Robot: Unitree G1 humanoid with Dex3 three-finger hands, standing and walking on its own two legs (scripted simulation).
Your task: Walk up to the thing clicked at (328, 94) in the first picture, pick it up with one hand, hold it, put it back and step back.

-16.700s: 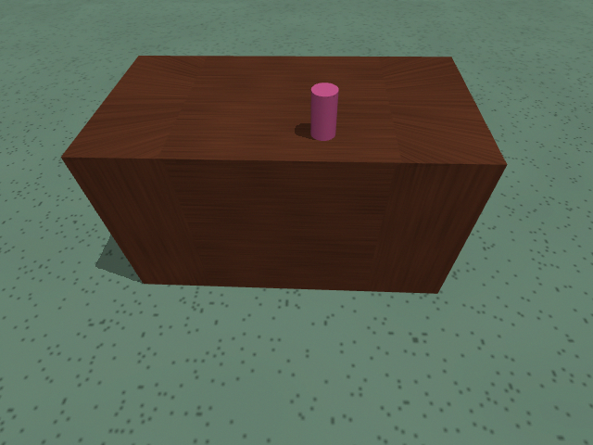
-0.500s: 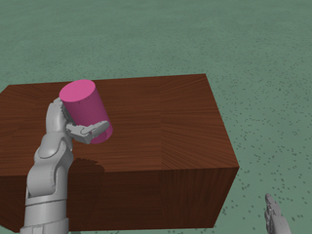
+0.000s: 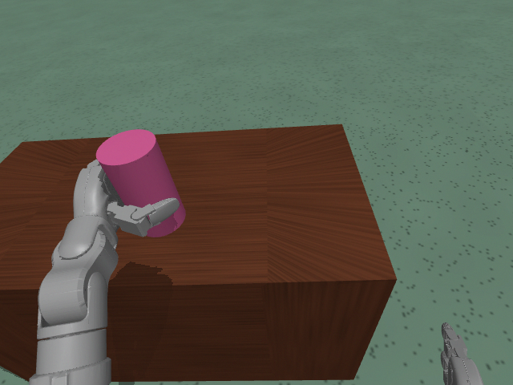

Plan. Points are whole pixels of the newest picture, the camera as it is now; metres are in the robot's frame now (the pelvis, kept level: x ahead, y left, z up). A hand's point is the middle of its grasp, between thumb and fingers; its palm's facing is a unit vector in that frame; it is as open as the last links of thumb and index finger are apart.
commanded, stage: hold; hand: left
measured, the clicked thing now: (146, 186) +0.33 +0.17 +0.21
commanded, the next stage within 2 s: crouch in 1.74 s
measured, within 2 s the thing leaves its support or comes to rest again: neither
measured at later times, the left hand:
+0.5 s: hand (142, 194) +0.32 +0.17 +0.20, palm faces +0.15 -0.99 +0.02, open 10.3 cm
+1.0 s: hand (143, 187) +0.33 +0.17 +0.21, palm faces +0.16 -0.99 +0.02, open 10.4 cm
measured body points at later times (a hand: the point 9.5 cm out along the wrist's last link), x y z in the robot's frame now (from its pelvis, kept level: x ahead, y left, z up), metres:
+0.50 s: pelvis -0.01 +0.00 +0.00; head -0.03 -0.03 +0.45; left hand +0.31 +0.23 +0.20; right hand +0.15 -0.27 -0.07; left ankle +0.01 +0.14 -0.72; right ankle -0.01 -0.14 -0.72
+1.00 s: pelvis -0.01 +0.00 +0.00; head -0.03 -0.02 +0.45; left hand +0.32 +0.23 +0.21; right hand +0.15 -0.27 -0.07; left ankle +0.01 +0.14 -0.72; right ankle -0.01 -0.14 -0.72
